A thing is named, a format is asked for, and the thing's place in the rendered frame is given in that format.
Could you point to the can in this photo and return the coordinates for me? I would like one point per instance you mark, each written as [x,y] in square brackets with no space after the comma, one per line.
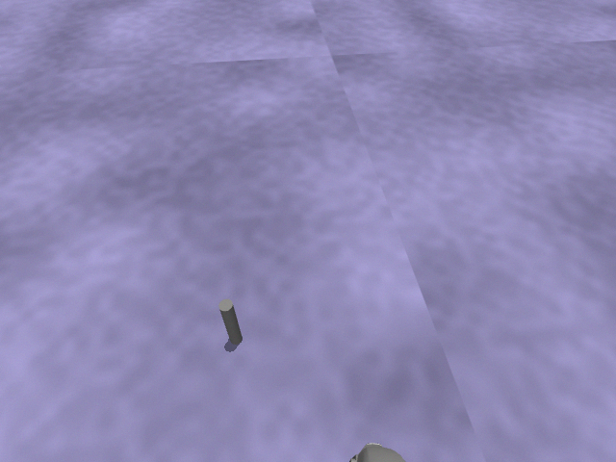
[230,320]

